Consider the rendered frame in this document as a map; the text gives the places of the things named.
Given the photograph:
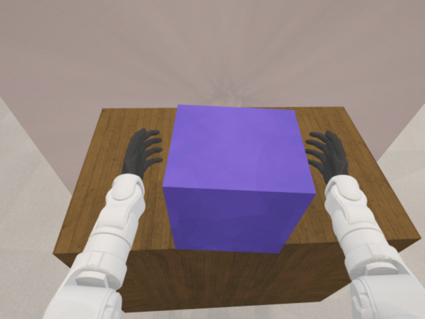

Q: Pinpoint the carton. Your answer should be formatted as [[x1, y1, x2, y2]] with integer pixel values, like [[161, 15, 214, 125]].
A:
[[162, 104, 316, 253]]

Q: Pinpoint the pedestal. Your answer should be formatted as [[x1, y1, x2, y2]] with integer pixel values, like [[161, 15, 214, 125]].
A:
[[53, 106, 421, 313]]

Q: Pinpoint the right robot upper arm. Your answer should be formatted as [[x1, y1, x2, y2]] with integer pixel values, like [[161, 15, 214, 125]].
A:
[[350, 274, 425, 319]]

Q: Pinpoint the robot right hand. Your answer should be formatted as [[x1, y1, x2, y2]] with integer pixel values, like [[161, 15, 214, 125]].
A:
[[305, 130, 349, 185]]

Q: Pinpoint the robot left hand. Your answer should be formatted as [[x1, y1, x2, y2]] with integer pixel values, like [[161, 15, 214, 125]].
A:
[[121, 128, 163, 181]]

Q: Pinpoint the left robot upper arm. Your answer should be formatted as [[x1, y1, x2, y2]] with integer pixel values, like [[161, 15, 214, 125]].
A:
[[46, 284, 122, 319]]

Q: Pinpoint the left robot forearm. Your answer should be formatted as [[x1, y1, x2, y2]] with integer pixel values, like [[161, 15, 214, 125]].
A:
[[42, 173, 145, 319]]

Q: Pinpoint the right robot forearm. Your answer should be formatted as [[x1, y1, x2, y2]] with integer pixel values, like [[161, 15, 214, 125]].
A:
[[325, 175, 425, 293]]

